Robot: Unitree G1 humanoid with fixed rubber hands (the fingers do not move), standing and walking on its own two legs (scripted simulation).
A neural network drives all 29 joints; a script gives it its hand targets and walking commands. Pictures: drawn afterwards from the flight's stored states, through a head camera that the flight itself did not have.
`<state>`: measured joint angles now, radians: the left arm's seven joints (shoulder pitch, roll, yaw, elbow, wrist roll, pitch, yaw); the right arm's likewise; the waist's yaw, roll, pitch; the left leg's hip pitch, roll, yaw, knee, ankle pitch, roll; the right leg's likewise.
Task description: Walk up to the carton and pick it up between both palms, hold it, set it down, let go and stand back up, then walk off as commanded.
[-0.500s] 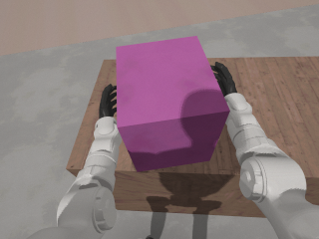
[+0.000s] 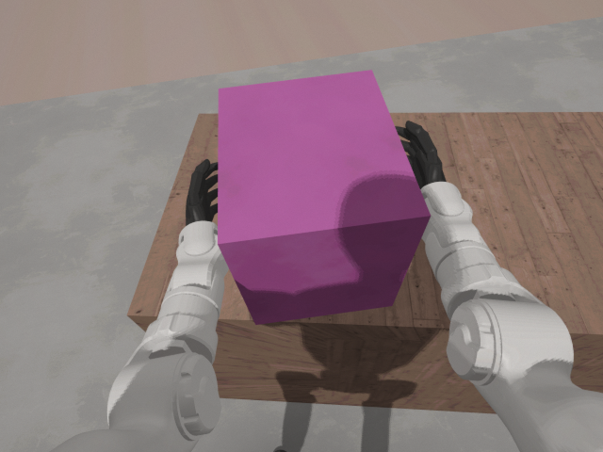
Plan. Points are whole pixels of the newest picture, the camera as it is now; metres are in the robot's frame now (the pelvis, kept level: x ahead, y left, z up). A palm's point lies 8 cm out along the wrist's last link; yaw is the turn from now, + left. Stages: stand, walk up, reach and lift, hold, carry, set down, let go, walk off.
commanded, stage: reach and lift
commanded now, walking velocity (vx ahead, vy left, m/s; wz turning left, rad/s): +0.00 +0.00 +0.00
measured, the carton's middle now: (310, 204) +0.44 +0.06 +0.04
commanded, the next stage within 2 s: none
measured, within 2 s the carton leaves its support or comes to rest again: leaves its support in 0.10 s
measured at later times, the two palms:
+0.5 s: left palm (182, 228) +0.35 +0.22 +0.08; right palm (420, 190) +0.42 -0.09 +0.11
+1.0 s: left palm (173, 218) +0.34 +0.22 +0.12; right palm (429, 183) +0.41 -0.09 +0.14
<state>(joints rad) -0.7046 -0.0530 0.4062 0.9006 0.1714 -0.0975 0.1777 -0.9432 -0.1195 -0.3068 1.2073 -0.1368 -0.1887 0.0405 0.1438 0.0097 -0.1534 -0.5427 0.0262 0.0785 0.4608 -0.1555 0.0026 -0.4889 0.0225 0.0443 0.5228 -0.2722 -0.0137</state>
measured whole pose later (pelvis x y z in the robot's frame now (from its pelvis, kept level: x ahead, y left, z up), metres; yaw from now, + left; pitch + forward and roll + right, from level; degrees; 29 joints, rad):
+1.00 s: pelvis -0.03 +0.01 +0.00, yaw +1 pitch +10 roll -1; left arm -0.70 -0.02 0.31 0.80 0.12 0.17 0.18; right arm -0.92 -0.11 -0.28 1.17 -0.09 -0.02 -0.01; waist 0.12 0.00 -0.23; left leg -0.51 0.03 0.06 0.46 -0.12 0.00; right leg -0.43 0.02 0.03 0.48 -0.22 0.00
